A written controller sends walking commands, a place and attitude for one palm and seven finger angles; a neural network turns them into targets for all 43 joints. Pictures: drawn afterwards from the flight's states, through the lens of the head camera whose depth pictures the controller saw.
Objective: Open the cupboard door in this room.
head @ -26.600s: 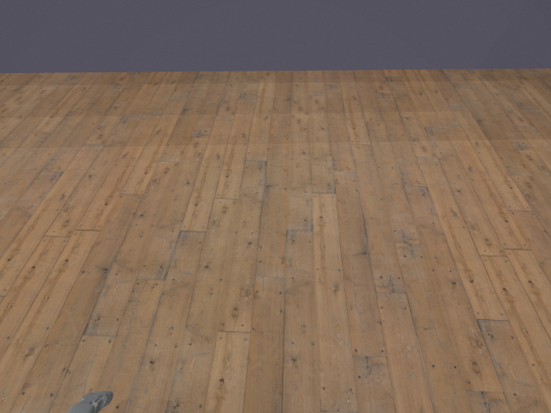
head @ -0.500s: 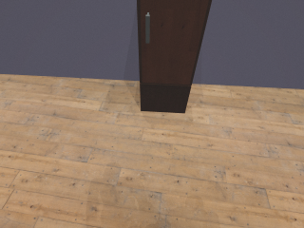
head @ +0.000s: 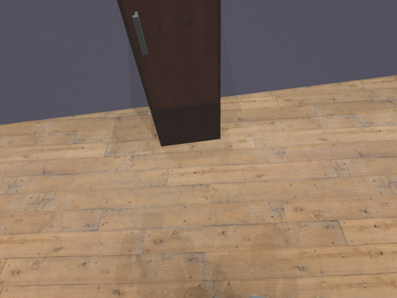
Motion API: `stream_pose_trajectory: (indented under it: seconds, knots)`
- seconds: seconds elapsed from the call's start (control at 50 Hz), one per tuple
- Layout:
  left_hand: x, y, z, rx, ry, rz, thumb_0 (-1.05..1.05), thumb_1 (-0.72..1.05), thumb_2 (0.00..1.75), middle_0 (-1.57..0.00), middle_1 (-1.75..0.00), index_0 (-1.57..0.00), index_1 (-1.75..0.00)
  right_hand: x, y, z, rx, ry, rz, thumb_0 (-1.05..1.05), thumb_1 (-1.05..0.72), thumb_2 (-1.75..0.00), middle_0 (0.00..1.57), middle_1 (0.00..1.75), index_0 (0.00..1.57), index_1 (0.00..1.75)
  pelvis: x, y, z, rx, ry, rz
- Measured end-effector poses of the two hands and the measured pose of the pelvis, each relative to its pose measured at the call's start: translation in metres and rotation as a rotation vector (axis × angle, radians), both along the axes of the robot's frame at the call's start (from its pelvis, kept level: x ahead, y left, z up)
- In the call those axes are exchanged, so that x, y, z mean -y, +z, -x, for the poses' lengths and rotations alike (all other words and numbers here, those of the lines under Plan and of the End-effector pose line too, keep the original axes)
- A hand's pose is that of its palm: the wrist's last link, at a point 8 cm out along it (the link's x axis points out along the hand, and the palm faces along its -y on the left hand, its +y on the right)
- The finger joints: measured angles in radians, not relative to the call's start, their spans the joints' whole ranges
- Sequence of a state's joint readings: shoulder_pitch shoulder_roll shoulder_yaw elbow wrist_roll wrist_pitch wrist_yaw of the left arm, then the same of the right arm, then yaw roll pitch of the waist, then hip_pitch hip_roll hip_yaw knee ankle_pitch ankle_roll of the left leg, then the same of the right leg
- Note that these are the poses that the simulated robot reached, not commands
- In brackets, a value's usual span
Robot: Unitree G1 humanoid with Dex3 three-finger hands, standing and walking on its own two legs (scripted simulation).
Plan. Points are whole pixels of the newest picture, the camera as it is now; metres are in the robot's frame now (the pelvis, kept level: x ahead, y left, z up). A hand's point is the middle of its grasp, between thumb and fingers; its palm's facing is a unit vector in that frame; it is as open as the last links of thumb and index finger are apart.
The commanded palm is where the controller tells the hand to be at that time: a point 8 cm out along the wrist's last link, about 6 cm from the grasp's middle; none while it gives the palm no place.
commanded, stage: walk to a spot facing it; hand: left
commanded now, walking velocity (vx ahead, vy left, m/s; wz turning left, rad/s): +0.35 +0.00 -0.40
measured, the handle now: (140, 33) +1.04 +0.30 +0.02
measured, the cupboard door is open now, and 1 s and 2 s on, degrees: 0 0 0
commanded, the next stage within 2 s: turn to face it in 0.28 s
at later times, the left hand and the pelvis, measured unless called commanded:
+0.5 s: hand (150, 295) +0.15 +0.14 -0.17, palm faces +0.03 -0.99 -0.15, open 7.4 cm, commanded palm none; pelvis +0.21 -0.01 +0.00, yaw -4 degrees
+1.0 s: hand (156, 193) +0.41 +0.17 -0.15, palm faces +0.07 -0.97 -0.23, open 7.4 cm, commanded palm none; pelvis +0.31 -0.03 +0.01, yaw +3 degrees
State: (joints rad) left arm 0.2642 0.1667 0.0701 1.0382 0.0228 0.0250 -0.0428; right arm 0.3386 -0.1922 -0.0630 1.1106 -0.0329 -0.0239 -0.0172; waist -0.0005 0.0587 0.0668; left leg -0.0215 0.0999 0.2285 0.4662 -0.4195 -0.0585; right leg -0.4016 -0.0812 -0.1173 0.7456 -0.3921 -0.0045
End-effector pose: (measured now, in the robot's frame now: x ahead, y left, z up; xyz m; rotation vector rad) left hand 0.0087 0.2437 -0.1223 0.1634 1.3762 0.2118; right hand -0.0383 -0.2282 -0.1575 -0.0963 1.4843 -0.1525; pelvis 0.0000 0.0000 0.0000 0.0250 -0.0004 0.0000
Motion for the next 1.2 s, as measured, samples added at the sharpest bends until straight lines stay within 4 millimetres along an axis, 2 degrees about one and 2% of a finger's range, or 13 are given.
stream_pose_trajectory:
  seconds: [0.06, 0.1, 0.26, 0.38, 0.52, 0.56, 0.62, 0.76, 0.88, 0.96, 1.02, 1.12, 1.2]
  knots:
    - [0.011, -0.009, -0.035, 0.080, -0.013, -0.028, 0.01, 0.90, 0.90, -0.20, -0.30, -0.19, -0.29, 0.020, -0.013, -0.015, -0.041, 0.000, -0.008, 0.01, -0.90, -0.90, 0.20, 0.30, 0.20, 0.30, 0.019, -0.013, -0.020, 0.003, -0.008, 0.009]
    - [0.020, -0.008, -0.046, 0.093, -0.006, -0.029, 0.01, 0.90, 0.90, -0.20, -0.30, -0.19, -0.29, 0.033, -0.009, -0.041, -0.021, 0.005, 0.001, 0.01, -0.90, -0.90, 0.20, 0.30, 0.20, 0.30, 0.026, -0.010, -0.031, 0.007, -0.022, 0.011]
    - [0.058, 0.006, -0.071, -0.033, -0.055, 0.041, 0.01, 0.90, 0.90, -0.20, -0.30, -0.20, -0.29, 0.059, 0.032, -0.197, 0.297, 0.005, 0.047, 0.01, -0.91, -0.90, 0.19, 0.30, 0.20, 0.30, 0.037, 0.016, -0.089, -0.015, -0.088, 0.002]
    - [0.064, 0.002, -0.102, -0.078, -0.031, 0.073, 0.01, 0.90, 0.90, -0.20, -0.30, -0.20, -0.29, 0.046, 0.040, -0.283, 0.368, 0.032, 0.035, 0.01, -0.91, -0.90, 0.19, 0.30, 0.20, 0.30, 0.032, 0.015, -0.146, -0.021, -0.089, 0.021]
    - [0.047, -0.023, -0.150, -0.161, 0.012, 0.097, 0.01, 0.90, 0.90, -0.20, -0.30, -0.20, -0.30, 0.004, 0.024, -0.367, 0.357, 0.084, 0.021, 0.01, -0.91, -0.90, 0.19, 0.30, 0.20, 0.30, 0.010, -0.004, -0.223, -0.016, -0.070, 0.042]
    - [0.037, -0.030, -0.171, -0.172, 0.011, 0.096, 0.01, 0.90, 0.90, -0.20, -0.30, -0.20, -0.29, -0.008, 0.022, -0.377, 0.347, 0.081, 0.023, 0.01, -0.91, -0.90, 0.19, 0.30, 0.20, 0.30, 0.004, -0.006, -0.240, -0.011, -0.064, 0.034]
    - [0.024, -0.029, -0.214, -0.132, -0.013, 0.080, 0.01, 0.90, 0.90, -0.20, -0.30, -0.20, -0.29, -0.018, 0.024, -0.374, 0.302, 0.045, 0.025, 0.00, -0.91, -0.90, 0.20, 0.30, 0.20, 0.30, -0.002, -0.001, -0.257, 0.004, -0.066, 0.037]
    - [0.004, -0.014, -0.325, 0.085, -0.047, 0.047, 0.01, 0.91, 0.90, -0.20, -0.30, -0.19, -0.29, 0.003, 0.038, -0.366, 0.216, 0.023, 0.101, -0.03, -0.95, -0.90, 0.20, 0.30, 0.20, 0.30, -0.008, 0.012, -0.282, 0.002, -0.019, 0.038]
    - [0.009, -0.002, -0.375, 0.197, -0.043, 0.026, 0.00, 0.91, 0.90, -0.20, -0.29, -0.19, -0.29, 0.011, 0.036, -0.357, 0.138, 0.027, 0.080, -0.01, -0.92, -0.90, 0.20, 0.30, 0.20, 0.30, 0.003, 0.014, -0.300, 0.009, 0.022, 0.031]
    - [0.022, 0.003, -0.387, 0.216, -0.042, 0.011, 0.00, 0.91, 0.90, -0.20, -0.29, -0.19, -0.29, 0.018, 0.027, -0.360, 0.125, 0.022, 0.046, 0.00, -0.91, -0.90, 0.20, 0.30, 0.20, 0.30, 0.016, 0.012, -0.308, 0.014, 0.044, 0.022]
    - [0.034, 0.003, -0.384, 0.221, -0.028, -0.009, 0.00, 0.90, 0.90, -0.20, -0.30, -0.19, -0.29, 0.025, 0.015, -0.365, 0.117, 0.025, 0.012, 0.00, -0.91, -0.90, 0.20, 0.30, 0.20, 0.30, 0.029, 0.006, -0.314, 0.016, 0.058, 0.009]
    - [0.049, 0.008, -0.354, 0.179, 0.025, -0.013, 0.01, 0.90, 0.90, -0.20, -0.30, -0.20, -0.29, 0.035, 0.013, -0.383, 0.107, 0.066, -0.011, 0.01, -0.91, -0.90, 0.20, 0.30, 0.20, 0.30, 0.040, 0.011, -0.316, 0.021, 0.105, 0.006]
    - [0.051, 0.009, -0.322, 0.127, 0.093, -0.016, 0.00, 0.92, 0.90, -0.20, -0.30, -0.20, -0.29, 0.040, 0.018, -0.401, 0.117, 0.123, -0.007, 0.01, -0.91, -0.90, 0.20, 0.30, 0.20, 0.30, 0.042, 0.015, -0.317, 0.018, 0.132, 0.004]
